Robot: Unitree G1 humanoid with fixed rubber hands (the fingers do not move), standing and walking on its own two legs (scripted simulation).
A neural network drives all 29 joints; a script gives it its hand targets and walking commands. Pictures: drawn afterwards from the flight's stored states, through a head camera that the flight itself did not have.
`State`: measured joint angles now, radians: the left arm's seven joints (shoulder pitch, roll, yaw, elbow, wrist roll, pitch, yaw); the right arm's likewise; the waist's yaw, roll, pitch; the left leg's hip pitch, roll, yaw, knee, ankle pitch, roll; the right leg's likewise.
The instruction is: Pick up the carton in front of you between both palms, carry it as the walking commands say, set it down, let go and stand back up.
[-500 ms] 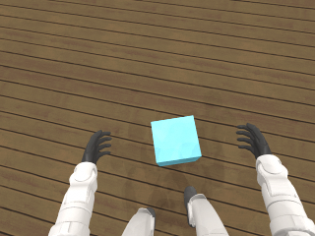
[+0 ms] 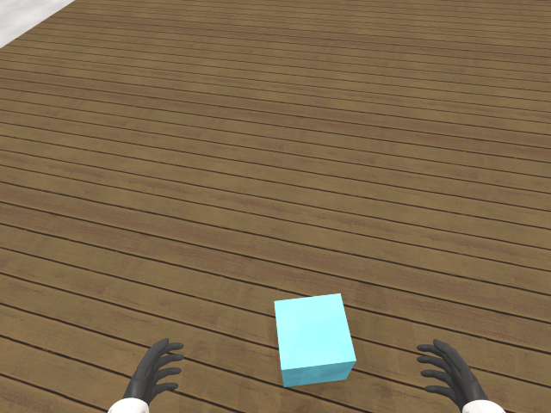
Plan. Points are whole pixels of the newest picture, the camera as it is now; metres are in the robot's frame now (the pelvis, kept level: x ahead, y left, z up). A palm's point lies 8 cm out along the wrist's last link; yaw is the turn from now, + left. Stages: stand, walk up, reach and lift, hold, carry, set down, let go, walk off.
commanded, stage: let go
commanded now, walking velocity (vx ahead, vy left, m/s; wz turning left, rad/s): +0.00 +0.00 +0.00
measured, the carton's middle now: (311, 341) +0.40 -0.05 -0.65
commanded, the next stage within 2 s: stand in 0.26 s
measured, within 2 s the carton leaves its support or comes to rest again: neither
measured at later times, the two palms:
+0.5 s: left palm (108, 409) +0.15 +0.28 -0.09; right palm (500, 404) +0.15 -0.28 -0.09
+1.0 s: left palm out of the picture +0.13 +0.29 -0.10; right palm out of the picture +0.13 -0.29 -0.10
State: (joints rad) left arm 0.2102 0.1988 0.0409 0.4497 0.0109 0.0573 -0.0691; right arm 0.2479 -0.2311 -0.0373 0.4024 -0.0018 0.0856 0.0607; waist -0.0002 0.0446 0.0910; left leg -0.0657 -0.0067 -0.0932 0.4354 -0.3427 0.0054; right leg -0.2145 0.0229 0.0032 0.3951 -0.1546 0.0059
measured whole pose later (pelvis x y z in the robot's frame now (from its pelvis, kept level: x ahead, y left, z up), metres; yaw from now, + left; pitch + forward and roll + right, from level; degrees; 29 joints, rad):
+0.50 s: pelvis +0.02 +0.00 -0.01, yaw +0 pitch +0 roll -1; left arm 0.18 0.31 0.05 0.71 0.04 0.03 0.01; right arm 0.25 -0.34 -0.05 0.60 -0.04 0.04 -0.01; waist 0.00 0.04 0.00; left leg -0.12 -0.02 -0.09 0.53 -0.42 0.00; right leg -0.30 0.01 0.00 0.55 -0.26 0.00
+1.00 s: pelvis +0.02 +0.00 -0.01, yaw +1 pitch -1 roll -1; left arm 0.14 0.33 0.04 0.87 0.03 0.00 0.02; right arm 0.25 -0.36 -0.02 0.74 -0.03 0.01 -0.03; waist 0.00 0.03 0.01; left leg -0.07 -0.02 -0.10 0.48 -0.39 0.00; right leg -0.25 0.01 0.00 0.52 -0.25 0.00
